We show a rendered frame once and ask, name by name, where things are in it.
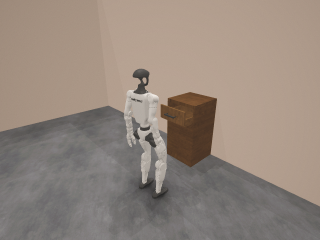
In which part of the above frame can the right robot shin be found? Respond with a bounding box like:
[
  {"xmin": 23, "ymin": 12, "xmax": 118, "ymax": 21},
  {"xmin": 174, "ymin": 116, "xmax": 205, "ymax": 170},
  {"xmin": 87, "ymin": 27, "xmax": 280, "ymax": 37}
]
[{"xmin": 155, "ymin": 163, "xmax": 167, "ymax": 193}]

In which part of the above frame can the left robot shin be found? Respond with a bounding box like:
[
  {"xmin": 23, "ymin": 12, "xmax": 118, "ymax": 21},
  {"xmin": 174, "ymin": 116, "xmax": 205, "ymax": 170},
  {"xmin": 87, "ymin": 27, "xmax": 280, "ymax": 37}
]
[{"xmin": 141, "ymin": 153, "xmax": 151, "ymax": 184}]

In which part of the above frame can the cabinet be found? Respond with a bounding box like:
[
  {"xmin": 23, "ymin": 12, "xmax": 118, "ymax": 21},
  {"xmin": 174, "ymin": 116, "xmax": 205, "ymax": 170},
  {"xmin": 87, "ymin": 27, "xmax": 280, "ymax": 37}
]
[{"xmin": 167, "ymin": 92, "xmax": 217, "ymax": 167}]

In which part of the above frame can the robot shin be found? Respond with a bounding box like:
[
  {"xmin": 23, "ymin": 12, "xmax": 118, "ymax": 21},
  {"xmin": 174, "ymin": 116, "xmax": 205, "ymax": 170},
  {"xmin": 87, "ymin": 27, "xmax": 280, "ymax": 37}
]
[
  {"xmin": 155, "ymin": 163, "xmax": 167, "ymax": 193},
  {"xmin": 141, "ymin": 153, "xmax": 151, "ymax": 184}
]

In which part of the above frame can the right robot upper arm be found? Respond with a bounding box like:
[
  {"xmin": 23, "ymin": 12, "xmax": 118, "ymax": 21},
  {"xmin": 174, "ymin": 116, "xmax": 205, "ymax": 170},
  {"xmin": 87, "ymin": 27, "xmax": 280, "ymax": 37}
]
[{"xmin": 147, "ymin": 93, "xmax": 159, "ymax": 125}]

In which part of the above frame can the handle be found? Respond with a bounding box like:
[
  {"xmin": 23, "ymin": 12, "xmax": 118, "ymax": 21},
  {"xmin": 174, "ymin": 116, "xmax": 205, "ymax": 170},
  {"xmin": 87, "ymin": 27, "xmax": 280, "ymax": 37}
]
[{"xmin": 164, "ymin": 113, "xmax": 176, "ymax": 119}]

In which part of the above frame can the left robot upper arm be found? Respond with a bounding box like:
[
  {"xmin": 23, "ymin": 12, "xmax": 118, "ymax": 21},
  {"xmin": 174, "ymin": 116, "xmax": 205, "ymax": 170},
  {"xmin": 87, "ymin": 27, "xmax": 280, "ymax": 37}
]
[{"xmin": 124, "ymin": 90, "xmax": 135, "ymax": 117}]

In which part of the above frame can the robot right forearm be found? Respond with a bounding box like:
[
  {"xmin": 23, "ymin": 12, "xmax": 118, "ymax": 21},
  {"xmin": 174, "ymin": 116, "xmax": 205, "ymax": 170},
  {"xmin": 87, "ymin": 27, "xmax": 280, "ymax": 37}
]
[{"xmin": 150, "ymin": 118, "xmax": 162, "ymax": 145}]

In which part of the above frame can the robot left forearm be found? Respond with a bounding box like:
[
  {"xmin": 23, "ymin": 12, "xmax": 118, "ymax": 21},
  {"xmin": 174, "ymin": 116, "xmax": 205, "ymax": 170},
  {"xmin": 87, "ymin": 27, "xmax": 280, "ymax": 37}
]
[{"xmin": 124, "ymin": 114, "xmax": 133, "ymax": 134}]

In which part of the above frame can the robot right hand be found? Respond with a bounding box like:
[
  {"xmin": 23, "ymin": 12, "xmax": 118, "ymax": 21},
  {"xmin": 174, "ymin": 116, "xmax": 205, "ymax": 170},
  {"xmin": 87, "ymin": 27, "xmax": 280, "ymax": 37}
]
[{"xmin": 155, "ymin": 144, "xmax": 166, "ymax": 160}]

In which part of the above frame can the drawer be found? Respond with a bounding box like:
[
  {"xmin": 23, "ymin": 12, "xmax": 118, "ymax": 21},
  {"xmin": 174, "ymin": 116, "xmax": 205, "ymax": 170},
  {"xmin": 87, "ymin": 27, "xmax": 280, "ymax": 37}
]
[{"xmin": 160, "ymin": 104, "xmax": 194, "ymax": 127}]

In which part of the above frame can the robot left hand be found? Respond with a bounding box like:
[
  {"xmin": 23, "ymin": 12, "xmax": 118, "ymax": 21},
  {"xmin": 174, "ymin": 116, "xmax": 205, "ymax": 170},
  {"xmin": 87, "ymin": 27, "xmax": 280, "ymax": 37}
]
[{"xmin": 126, "ymin": 132, "xmax": 136, "ymax": 147}]

